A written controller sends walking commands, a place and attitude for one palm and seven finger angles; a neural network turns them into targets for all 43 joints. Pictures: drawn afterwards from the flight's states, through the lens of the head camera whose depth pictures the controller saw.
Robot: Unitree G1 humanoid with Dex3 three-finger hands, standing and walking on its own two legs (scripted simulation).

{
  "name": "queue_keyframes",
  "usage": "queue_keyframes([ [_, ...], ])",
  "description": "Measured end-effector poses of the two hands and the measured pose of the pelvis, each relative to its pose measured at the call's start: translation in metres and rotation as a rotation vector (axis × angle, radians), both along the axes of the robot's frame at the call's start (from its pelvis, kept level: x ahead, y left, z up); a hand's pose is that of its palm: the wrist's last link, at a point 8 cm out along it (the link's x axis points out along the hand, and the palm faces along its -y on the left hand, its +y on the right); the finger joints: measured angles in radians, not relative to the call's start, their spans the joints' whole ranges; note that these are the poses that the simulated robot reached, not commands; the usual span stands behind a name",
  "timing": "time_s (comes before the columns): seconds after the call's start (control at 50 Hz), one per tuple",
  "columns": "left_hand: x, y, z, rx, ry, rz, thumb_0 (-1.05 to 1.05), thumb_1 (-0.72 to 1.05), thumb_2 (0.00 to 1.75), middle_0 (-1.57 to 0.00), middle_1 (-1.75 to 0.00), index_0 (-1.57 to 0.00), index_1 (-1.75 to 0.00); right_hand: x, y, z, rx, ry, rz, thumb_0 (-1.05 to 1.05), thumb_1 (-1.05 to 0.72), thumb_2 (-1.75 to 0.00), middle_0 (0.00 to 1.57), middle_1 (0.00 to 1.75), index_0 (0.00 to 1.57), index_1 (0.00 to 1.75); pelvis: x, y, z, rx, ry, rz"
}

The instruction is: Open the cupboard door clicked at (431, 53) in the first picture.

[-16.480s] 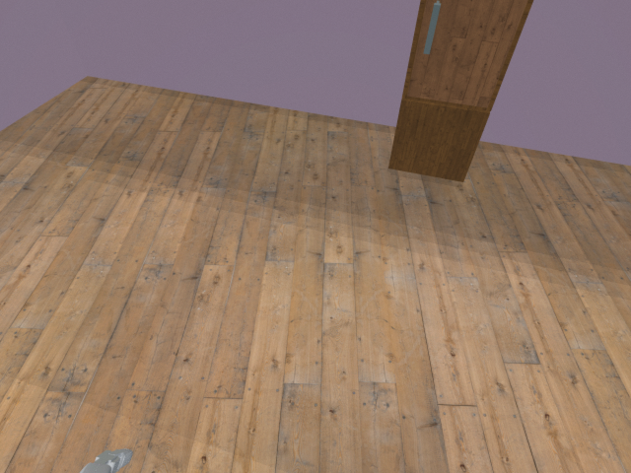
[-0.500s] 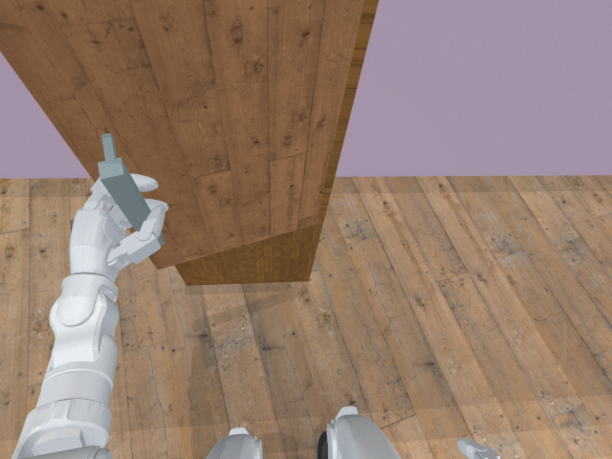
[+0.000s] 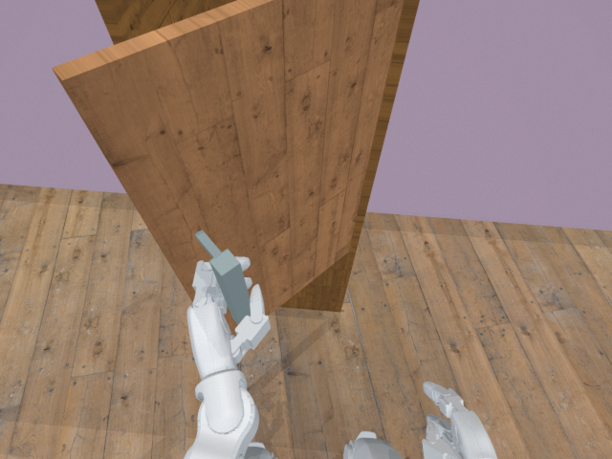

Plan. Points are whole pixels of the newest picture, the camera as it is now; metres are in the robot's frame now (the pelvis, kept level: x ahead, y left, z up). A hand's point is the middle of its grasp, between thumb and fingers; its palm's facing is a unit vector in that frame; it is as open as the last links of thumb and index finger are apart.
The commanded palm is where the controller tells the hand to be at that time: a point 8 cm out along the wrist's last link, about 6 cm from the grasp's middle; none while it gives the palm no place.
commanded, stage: pull the door open along its arc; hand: left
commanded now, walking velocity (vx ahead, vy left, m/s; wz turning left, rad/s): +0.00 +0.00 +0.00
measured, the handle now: (225, 282) +0.33 +0.12 +0.02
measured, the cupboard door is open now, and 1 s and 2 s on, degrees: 46 52 53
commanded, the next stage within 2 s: open thumb and fingers to let go in 0.04 s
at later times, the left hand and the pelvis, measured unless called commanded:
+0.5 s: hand (276, 330) +0.27 +0.05 +0.02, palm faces +0.38 -0.93 -0.03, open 9.3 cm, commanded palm +0.23 +0.10 +0.02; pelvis -0.03 -0.03 -0.01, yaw +2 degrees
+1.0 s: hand (278, 328) +0.28 +0.05 +0.02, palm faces +0.34 -0.94 -0.02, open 15.1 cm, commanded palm +0.23 +0.10 +0.02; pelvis -0.04 -0.01 -0.01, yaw +1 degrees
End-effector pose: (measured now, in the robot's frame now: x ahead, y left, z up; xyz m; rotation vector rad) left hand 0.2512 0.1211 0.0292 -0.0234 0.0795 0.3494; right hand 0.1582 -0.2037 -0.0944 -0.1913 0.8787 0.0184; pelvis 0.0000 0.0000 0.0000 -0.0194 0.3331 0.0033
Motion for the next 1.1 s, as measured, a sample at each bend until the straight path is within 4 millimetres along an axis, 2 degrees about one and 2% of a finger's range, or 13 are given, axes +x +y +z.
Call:
queue_keyframes([
  [0.14, -0.015, -0.022, 0.001, 0.04, 0.005, -0.054, 0.04, 0.66, 0.71, -0.25, -1.29, -0.32, -1.33, 0.001, -0.015, 0.003, -0.014, -0.059, -0.004, 0.01, -0.91, -0.9, 0.2, 0.29, 0.2, 0.3, -0.004, -0.012, -0.002, 0.01, -0.019, 0.008],
  [0.34, -0.014, -0.024, -0.005, 0.046, -0.01, 0.045, 0.01, 0.55, 0.74, -0.34, -1.31, -0.35, -1.32, -0.004, -0.032, -0.01, -0.027, -0.063, 0.022, 0.01, -0.91, -0.9, 0.2, 0.29, 0.2, 0.3, -0.022, -0.028, -0.009, 0.03, -0.024, 0.025],
  [0.44, -0.017, -0.024, -0.004, 0.06, -0.016, 0.04, 0.01, 0.35, 0.66, -0.32, -1.26, -0.35, -1.3, -0.016, -0.036, -0.013, -0.019, -0.06, 0.013, 0.01, -0.91, -0.9, 0.2, 0.29, 0.2, 0.3, -0.029, -0.032, -0.009, 0.036, -0.033, 0.028],
  [0.66, -0.02, -0.023, -0.002, 0.046, -0.045, 0.033, 0.0, -0.26, 0.4, -0.3, -1.2, -0.31, -1.21, -0.043, -0.045, -0.017, -0.033, -0.032, -0.013, 0.01, -0.91, -0.9, 0.2, 0.29, 0.2, 0.3, -0.042, -0.031, -0.01, 0.039, -0.047, 0.025],
  [0.78, -0.016, -0.027, -0.005, 0.049, -0.042, 0.012, 0.0, -0.42, 0.33, -0.28, -1.05, -0.28, -1.06, -0.047, -0.042, -0.016, -0.042, -0.037, -0.017, 0.01, -0.91, -0.9, 0.2, 0.29, 0.2, 0.3, -0.045, -0.025, -0.011, 0.034, -0.047, 0.02],
  [0.92, -0.011, -0.028, -0.005, 0.049, -0.05, 0.009, -0.01, -0.48, 0.31, -0.23, -0.76, -0.23, -0.77, -0.046, -0.031, -0.016, -0.038, -0.041, -0.01, 0.01, -0.91, -0.9, 0.2, 0.29, 0.2, 0.3, -0.044, -0.017, -0.012, 0.028, -0.041, 0.014],
  [1.1, -0.014, -0.024, -0.004, 0.056, -0.049, -0.041, -0.01, -0.49, 0.3, -0.33, -0.54, -0.31, -0.59, -0.039, -0.015, -0.014, -0.024, -0.047, 0.012, 0.01, -0.91, -0.9, 0.2, 0.29, 0.2, 0.3, -0.042, -0.009, -0.011, 0.022, -0.044, 0.014],
])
